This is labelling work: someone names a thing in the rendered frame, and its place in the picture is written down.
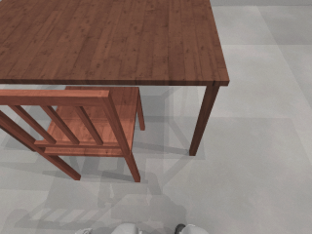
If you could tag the robot left thigh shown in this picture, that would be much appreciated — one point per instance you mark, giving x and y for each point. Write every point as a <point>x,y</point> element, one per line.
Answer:
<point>127,228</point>

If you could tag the robot right foot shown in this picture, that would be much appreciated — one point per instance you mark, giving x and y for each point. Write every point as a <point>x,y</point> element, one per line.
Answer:
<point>179,228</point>

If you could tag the chair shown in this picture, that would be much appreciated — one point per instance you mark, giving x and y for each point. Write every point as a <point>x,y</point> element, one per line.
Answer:
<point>90,121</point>

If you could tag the table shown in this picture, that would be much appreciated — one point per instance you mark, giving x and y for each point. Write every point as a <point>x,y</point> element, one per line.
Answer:
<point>113,43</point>

